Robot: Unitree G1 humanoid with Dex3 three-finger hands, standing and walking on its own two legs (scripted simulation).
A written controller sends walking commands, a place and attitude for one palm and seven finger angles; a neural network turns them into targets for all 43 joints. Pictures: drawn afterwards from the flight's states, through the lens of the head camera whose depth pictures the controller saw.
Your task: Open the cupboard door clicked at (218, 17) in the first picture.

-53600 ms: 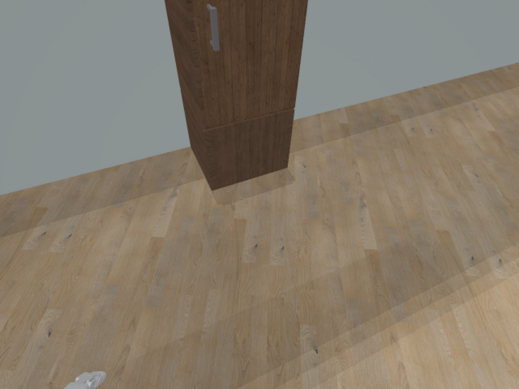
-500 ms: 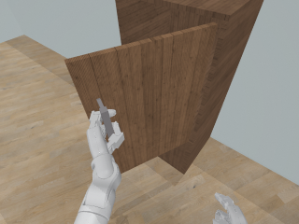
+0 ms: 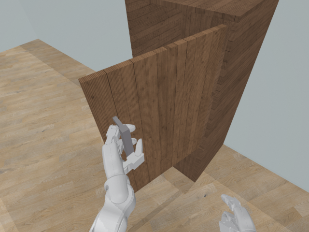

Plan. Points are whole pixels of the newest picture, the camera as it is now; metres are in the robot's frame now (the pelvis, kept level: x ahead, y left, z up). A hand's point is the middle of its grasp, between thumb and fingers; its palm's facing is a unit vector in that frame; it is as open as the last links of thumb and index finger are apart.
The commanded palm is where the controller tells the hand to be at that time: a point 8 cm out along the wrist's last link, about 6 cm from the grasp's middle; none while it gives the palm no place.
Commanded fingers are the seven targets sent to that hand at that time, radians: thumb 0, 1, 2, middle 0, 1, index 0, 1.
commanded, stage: open thumb and fingers to let go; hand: left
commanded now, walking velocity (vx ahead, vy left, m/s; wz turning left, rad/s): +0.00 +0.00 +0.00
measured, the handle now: (124, 139) +0.33 +0.10 +0.09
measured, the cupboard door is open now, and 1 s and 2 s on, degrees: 77 78 78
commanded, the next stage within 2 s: slide the hand sideways off the handle in 0.60 s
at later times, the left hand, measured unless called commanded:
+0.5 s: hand (136, 153) +0.29 +0.06 +0.09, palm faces +0.30 -0.95 -0.02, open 14.6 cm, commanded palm +0.25 +0.10 +0.08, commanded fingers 0.00 -0.50 0.30 -0.17 -0.45 -0.17 -0.45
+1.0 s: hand (133, 166) +0.25 +0.07 +0.09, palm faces -0.15 -0.99 +0.02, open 16.3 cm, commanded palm +0.23 +0.11 +0.08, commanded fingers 0.00 -0.50 0.30 -0.15 -0.30 -0.15 -0.30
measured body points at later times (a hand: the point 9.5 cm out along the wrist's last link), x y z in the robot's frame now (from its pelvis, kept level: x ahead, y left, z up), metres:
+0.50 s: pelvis -0.02 +0.02 -0.01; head -0.02 +0.00 +0.44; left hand +0.27 +0.11 +0.09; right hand +0.15 -0.20 -0.10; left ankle +0.01 +0.14 -0.71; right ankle -0.01 -0.07 -0.71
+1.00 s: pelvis -0.03 +0.03 +0.00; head -0.03 +0.01 +0.45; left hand +0.26 +0.12 +0.09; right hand +0.14 -0.19 -0.10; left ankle +0.01 +0.14 -0.71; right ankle -0.01 -0.07 -0.71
